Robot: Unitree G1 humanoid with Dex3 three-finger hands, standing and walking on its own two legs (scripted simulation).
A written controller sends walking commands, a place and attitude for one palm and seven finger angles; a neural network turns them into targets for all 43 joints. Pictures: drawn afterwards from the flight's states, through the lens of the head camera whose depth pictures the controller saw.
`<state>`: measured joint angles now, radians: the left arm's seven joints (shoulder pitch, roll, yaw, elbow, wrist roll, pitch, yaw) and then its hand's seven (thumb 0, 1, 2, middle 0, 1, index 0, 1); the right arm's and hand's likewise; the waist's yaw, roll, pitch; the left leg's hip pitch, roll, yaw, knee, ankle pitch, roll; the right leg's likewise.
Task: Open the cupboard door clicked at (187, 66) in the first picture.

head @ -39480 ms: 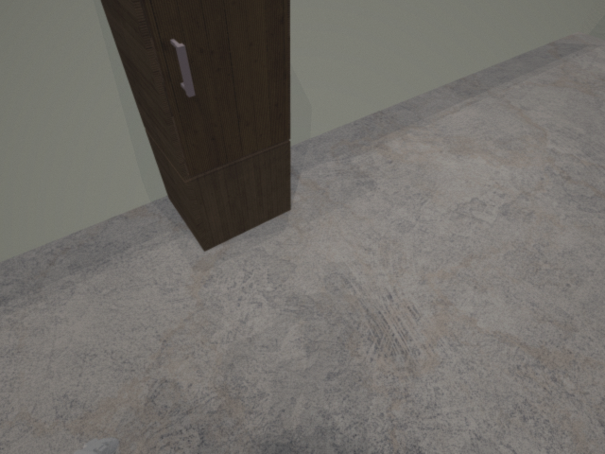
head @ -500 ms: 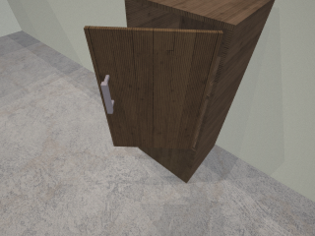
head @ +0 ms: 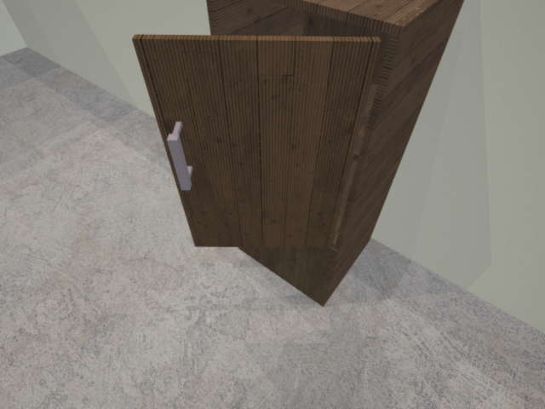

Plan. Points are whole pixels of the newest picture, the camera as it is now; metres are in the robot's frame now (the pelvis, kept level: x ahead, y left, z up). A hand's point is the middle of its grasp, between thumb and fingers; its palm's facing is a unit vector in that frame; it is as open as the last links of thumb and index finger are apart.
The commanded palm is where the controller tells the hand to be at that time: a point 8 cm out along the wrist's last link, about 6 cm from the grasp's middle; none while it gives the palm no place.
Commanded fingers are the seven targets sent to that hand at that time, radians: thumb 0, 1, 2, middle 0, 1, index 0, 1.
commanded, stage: come to a stop and stand still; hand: left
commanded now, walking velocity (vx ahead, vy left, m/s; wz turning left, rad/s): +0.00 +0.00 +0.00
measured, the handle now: (182, 157) +0.57 +0.21 +0.03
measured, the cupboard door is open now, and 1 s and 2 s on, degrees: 37 37 37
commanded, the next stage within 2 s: look again from close up in 0.40 s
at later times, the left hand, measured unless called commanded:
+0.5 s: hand out of the picture -0.02 +0.18 -0.16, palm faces +0.01 -0.98 -0.19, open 7.4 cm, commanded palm none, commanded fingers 0.00 0.90 0.90 -0.20 -0.30 -0.20 -0.30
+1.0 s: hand out of the picture +0.03 +0.18 -0.17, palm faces +0.02 -0.98 -0.20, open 7.3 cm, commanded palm none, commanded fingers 0.00 0.90 0.90 -0.20 -0.30 -0.20 -0.30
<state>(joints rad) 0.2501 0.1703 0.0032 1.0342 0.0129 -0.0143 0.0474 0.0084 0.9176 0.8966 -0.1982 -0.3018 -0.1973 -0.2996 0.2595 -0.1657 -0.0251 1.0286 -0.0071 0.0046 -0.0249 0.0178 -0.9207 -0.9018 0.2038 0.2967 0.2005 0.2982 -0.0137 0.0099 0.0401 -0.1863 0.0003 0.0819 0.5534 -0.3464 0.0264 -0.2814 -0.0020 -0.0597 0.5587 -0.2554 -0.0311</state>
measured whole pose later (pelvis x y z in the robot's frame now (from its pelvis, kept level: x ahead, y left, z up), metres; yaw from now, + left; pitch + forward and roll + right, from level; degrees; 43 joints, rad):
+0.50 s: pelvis -0.01 +0.01 +0.01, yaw +0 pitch -1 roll +1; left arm 0.30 0.15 -0.02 1.10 0.01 -0.01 0.02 0.00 0.91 0.90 -0.20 -0.30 -0.20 -0.30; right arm 0.31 -0.17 0.01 1.09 -0.01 -0.02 -0.01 0.01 -0.90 -0.90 0.20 0.30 0.20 0.30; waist 0.00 0.01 0.05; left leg -0.16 -0.03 0.09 0.43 -0.27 0.05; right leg -0.27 -0.02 -0.04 0.48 -0.20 -0.01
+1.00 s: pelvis +0.02 +0.00 +0.01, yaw +0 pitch -1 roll +0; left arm 0.24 0.17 -0.01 1.11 0.01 -0.02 0.03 0.01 0.92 0.90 -0.20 -0.30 -0.20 -0.30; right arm 0.26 -0.15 0.01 1.14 -0.01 -0.03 -0.03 0.01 -0.91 -0.90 0.20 0.30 0.20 0.30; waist 0.01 -0.01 0.05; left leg -0.11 -0.01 0.08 0.42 -0.30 0.03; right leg -0.22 -0.01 -0.06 0.47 -0.23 -0.02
